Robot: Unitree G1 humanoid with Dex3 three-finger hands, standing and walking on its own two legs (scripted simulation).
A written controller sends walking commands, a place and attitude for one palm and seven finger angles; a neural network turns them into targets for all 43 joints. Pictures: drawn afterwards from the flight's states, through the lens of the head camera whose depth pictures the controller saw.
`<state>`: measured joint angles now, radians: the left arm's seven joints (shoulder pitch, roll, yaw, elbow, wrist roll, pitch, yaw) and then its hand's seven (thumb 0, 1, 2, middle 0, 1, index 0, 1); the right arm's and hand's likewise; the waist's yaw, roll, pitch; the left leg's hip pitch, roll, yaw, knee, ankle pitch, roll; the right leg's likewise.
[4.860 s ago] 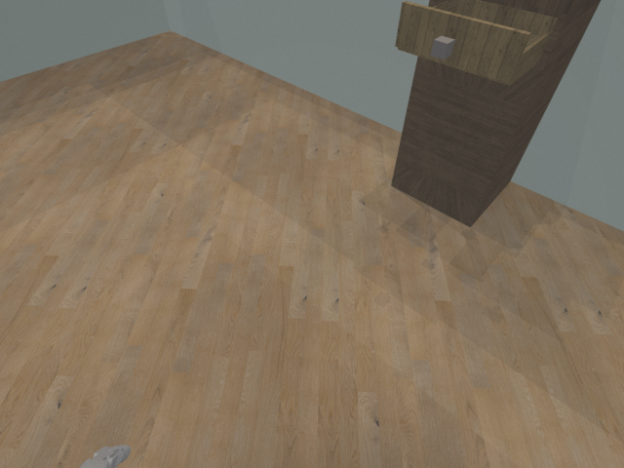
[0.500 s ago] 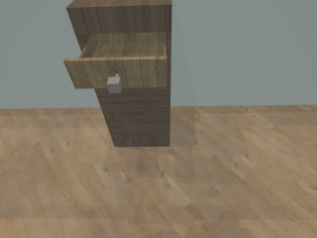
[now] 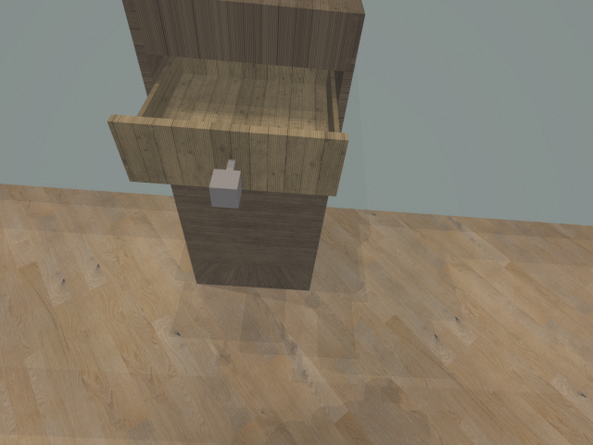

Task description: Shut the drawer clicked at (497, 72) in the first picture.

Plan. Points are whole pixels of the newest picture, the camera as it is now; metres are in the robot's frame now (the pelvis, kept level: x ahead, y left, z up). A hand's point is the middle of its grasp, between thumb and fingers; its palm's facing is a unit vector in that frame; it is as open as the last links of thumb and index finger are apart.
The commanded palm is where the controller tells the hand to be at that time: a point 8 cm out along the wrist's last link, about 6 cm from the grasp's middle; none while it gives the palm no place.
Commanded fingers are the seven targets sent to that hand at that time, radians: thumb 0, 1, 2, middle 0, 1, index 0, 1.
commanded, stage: take the last steps up to it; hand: left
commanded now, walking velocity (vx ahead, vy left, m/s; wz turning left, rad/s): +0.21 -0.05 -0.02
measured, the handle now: (228, 179) +0.50 +0.16 +0.06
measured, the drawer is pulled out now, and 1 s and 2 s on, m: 0.23 0.23 0.23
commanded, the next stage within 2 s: come to a stop and stand still in 0.22 s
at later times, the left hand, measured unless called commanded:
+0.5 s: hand (240, 388) +0.23 +0.10 -0.16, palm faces -0.01 -0.98 -0.21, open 7.3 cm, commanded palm none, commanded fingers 0.00 0.90 0.90 -0.20 -0.30 -0.20 -0.30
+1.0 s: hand out of the picture +0.10 +0.21 -0.18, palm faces +0.13 -0.97 -0.20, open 7.4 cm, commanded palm none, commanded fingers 0.00 0.90 0.90 -0.20 -0.30 -0.20 -0.30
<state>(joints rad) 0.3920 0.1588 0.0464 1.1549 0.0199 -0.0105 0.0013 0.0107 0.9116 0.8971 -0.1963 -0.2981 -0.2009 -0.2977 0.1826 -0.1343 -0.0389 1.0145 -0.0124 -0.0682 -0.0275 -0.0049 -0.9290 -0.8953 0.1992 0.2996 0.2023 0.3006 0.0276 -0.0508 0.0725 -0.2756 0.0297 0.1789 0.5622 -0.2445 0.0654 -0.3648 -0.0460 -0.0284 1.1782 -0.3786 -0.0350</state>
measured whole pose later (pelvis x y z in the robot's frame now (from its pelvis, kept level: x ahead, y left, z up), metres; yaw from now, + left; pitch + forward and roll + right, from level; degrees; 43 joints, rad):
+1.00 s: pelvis +0.10 +0.00 +0.01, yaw +3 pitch -1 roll -2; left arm 0.25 0.25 0.07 1.07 0.02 0.06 0.02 0.01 0.91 0.90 -0.19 -0.30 -0.20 -0.30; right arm 0.21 -0.14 -0.01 1.02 -0.03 0.01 -0.03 0.00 -0.92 -0.90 0.20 0.30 0.20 0.30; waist 0.03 -0.06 0.01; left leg -0.20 0.03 0.02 0.47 -0.26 0.01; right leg -0.40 -0.03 -0.01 0.83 -0.36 0.03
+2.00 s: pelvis +0.08 -0.08 +0.01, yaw +0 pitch -2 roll +0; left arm 0.32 0.10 0.00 1.13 0.02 -0.04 0.06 0.01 0.92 0.90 -0.20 -0.30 -0.20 -0.30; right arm 0.23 -0.17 -0.01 1.10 0.00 0.00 -0.04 0.01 -0.92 -0.90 0.20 0.30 0.20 0.30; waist 0.01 0.02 0.08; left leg -0.23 0.06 0.06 0.57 -0.31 -0.02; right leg -0.13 0.05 -0.07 0.40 -0.23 -0.06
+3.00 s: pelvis +0.03 -0.01 +0.00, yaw +2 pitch -1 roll -1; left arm 0.42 0.12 0.04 1.09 0.03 0.03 0.01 0.01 0.91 0.90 -0.20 -0.30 -0.20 -0.30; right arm 0.35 -0.11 -0.02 1.04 -0.03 -0.03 -0.03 0.00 -0.91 -0.90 0.20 0.30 0.20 0.30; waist 0.01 -0.08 -0.02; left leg -0.25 0.00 0.11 0.59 -0.33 0.07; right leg -0.42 -0.01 -0.03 0.86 -0.40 -0.04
